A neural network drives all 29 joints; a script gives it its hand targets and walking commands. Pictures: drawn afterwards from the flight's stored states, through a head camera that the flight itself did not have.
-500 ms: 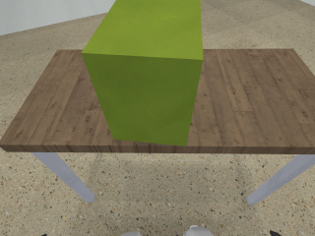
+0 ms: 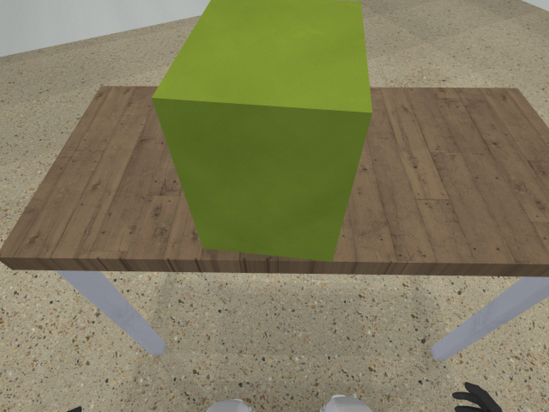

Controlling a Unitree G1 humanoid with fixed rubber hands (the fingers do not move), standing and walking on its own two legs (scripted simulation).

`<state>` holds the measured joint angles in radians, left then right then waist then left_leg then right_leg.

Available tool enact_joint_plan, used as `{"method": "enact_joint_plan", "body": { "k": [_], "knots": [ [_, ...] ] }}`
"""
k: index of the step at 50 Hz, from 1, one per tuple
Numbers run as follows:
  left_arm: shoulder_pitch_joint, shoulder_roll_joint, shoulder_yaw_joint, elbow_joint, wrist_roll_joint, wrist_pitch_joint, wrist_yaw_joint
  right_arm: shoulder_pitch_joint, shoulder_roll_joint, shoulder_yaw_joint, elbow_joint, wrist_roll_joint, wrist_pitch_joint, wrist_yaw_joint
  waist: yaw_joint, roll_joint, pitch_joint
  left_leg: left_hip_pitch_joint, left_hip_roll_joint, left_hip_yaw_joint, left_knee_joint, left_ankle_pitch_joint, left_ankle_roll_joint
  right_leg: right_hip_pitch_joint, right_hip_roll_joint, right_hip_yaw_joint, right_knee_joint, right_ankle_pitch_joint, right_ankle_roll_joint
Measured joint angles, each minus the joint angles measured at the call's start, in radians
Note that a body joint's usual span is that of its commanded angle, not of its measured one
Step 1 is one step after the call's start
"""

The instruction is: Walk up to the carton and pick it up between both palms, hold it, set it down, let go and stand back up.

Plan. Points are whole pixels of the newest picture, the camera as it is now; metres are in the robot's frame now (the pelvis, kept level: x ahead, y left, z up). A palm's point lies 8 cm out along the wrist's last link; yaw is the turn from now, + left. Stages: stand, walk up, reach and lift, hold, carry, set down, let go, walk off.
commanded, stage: walk up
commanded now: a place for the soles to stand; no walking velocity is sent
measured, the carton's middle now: (275, 134) +0.48 +0.00 +0.14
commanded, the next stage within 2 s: reach and lift in 0.12 s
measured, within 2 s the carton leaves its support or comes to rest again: neither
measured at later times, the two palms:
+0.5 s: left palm (83, 389) +0.17 +0.28 -0.05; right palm (484, 382) +0.17 -0.29 -0.07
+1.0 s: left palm (79, 374) +0.19 +0.28 -0.02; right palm (461, 379) +0.17 -0.23 -0.02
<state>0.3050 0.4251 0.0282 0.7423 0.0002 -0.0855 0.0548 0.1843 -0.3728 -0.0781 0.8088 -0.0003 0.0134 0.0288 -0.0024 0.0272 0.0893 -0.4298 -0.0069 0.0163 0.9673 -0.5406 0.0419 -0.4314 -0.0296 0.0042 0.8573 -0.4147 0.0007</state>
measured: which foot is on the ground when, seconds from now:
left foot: down 0.00-1.00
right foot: down 0.00-1.00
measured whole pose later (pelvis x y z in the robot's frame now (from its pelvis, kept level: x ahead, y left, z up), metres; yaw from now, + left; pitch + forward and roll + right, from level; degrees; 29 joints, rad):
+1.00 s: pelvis +0.04 +0.00 +0.03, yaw +0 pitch +5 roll -1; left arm 0.34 0.38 0.07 0.24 -0.05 0.13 -0.07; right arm 0.41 -0.19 -0.02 0.31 0.04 -0.14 -0.08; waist 0.00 -0.02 0.00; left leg -0.37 -0.01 0.02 0.66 -0.38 0.03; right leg -0.41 -0.02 0.00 0.64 -0.32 0.01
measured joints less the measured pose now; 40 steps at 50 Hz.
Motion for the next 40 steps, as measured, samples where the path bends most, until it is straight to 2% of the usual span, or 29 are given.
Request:
{"method": "enact_joint_plan", "body": {
  "k": [4,6,8,10,12,15,20,25,31,40],
  "knots": [
    [-0.002,-0.001,0.0,0.003,0.0,0.004,0.0,-0.008,0.0,0.0,0.001,0.0,-0.008,0.0,0.0,0.009,0.001,0.018,0.001,0.001,-0.066,0.07,0.0,-0.002,-0.005,0.0,0.024,-0.007,-0.002],
    [-0.01,0.0,0.0,0.005,0.0,0.013,0.0,0.004,0.001,0.001,0.002,0.0,-0.012,0.0,0.0,0.008,0.001,0.027,0.0,0.002,-0.065,0.069,0.002,-0.005,-0.003,0.0,0.054,-0.075,-0.003],
    [-0.057,-0.003,0.0,0.004,0.0,0.167,0.0,-0.015,0.003,0.001,0.067,-0.041,-0.053,0.007,0.0,0.001,-0.008,0.024,-0.003,0.003,-0.08,0.075,0.002,-0.008,-0.001,0.001,0.021,-0.111,-0.001],
    [-0.129,-0.009,0.0,0.002,0.0,0.298,-0.002,-0.051,0.006,0.001,0.11,-0.059,-0.068,0.015,0.0,-0.004,-0.009,0.017,-0.006,0.001,-0.091,0.086,0.002,-0.01,-0.001,0.0,-0.021,-0.04,0.007],
    [-0.187,-0.019,0.0,-0.027,0.0,0.37,-0.009,-0.08,0.011,-0.002,0.105,-0.06,-0.076,0.017,0.0,-0.008,-0.009,0.017,-0.006,-0.001,-0.104,0.095,0.002,-0.01,-0.001,0.0,-0.043,0.033,0.01],
    [-0.232,-0.031,0.0,-0.121,0.0,0.407,-0.027,-0.112,0.023,-0.009,0.053,-0.06,-0.087,0.017,0.0,-0.011,-0.009,0.021,-0.006,-0.001,-0.136,0.113,0.002,-0.01,-0.001,0.0,-0.068,0.06,0.01],
    [-0.239,-0.036,0.0,-0.229,0.0,0.42,-0.06,-0.12,0.039,-0.009,-0.045,-0.06,-0.093,0.014,0.0,-0.011,-0.009,0.032,-0.006,-0.001,-0.196,0.143,-0.004,-0.01,-0.001,0.0,-0.104,0.076,0.01],
    [-0.176,-0.04,0.01,-0.262,0.0,0.41,-0.082,-0.06,0.058,-0.009,-0.111,-0.06,-0.117,-0.023,0.0,-0.011,-0.01,0.046,-0.006,-0.001,-0.247,0.158,-0.006,-0.009,0.0,0.0,-0.125,0.079,0.011],
    [-0.068,-0.048,0.036,-0.27,0.0,0.315,-0.098,0.075,0.088,0.002,-0.224,-0.06,-0.157,-0.077,0.0,-0.009,-0.014,0.056,-0.003,-0.001,-0.294,0.167,-0.006,-0.009,0.004,0.0,-0.152,0.079,0.006],
    [-0.041,-0.048,0.044,-0.346,-0.025,0.219,-0.125,0.204,0.147,0.057,-0.408,-0.036,-0.172,-0.111,0.0,-0.015,-0.048,0.057,-0.002,-0.001,-0.303,0.16,-0.006,-0.002,0.005,0.0,-0.176,0.079,0.006]
  ]
}}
